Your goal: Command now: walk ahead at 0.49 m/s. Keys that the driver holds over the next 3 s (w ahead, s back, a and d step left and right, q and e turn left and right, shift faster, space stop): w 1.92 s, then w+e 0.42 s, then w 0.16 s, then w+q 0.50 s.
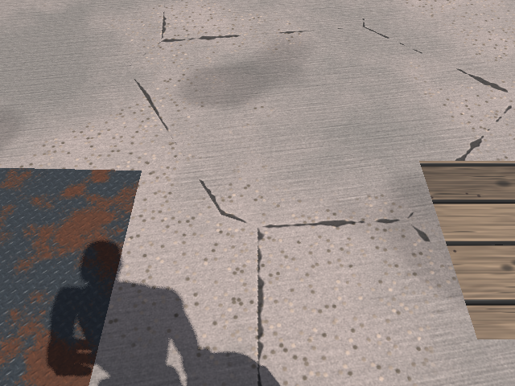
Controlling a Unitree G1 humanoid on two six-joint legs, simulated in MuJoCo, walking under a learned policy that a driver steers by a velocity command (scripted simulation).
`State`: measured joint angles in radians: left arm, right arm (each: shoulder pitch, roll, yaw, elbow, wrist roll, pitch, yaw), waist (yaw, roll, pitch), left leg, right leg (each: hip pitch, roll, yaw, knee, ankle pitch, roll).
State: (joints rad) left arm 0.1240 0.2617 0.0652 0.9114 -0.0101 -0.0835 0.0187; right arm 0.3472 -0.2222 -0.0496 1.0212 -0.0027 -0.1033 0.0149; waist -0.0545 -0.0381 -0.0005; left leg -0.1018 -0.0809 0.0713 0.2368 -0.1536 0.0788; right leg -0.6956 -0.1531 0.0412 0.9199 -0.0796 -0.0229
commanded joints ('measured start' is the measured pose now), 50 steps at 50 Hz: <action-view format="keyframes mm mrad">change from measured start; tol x32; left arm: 1 -44 31 4 -51 2 -9 -9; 9 -212 52 -6 -124 -14 -27 -53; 14 345 294 80 25 6 -25 -45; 50 171 49 19 10 -8 3 -2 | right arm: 1 -23 -155 -26 -60 8 -10 -19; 14 158 2 20 -60 4 14 -14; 36 -454 -83 -11 -236 26 3 21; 42 93 -316 -92 -91 5 3 15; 50 -128 -126 -32 -113 -2 -15 12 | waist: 1 24 81 63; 15 171 -179 -375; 50 73 106 -23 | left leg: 1 -66 261 -155 -150 131 136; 12 136 280 -82 287 610 53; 14 -488 25 -46 961 -257 -54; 16 -683 105 -185 1123 -336 -16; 37 -553 158 -71 277 127 -17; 40 -114 83 -11 257 100 46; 42 500 477 -722 141 -94 271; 50 -77 316 -288 -90 127 169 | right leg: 1 15 12 -16 -185 168 13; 10 93 87 -56 -417 25 -45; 12 436 151 -107 -438 19 -94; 14 1113 -244 572 -519 -166 -328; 22 534 -81 162 -774 80 -221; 40 712 -44 -45 -371 546 -96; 42 100 217 -53 284 -430 2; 50 88 -9 24 178 -179 -18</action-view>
